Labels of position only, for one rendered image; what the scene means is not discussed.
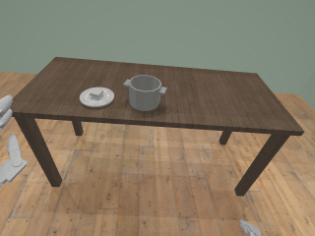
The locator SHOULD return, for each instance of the pot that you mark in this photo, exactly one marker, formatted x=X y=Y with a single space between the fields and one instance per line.
x=144 y=92

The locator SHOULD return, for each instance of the right robot hand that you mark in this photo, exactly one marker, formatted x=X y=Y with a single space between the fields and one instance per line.
x=250 y=230

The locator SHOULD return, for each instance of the left robot hand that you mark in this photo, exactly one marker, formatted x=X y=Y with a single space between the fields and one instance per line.
x=9 y=169

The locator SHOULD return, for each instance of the lid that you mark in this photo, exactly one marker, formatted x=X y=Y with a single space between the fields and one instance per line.
x=92 y=101

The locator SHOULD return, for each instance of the knob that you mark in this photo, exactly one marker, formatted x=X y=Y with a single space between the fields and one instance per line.
x=96 y=92

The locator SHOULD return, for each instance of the table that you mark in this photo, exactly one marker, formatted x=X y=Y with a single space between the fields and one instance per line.
x=200 y=99

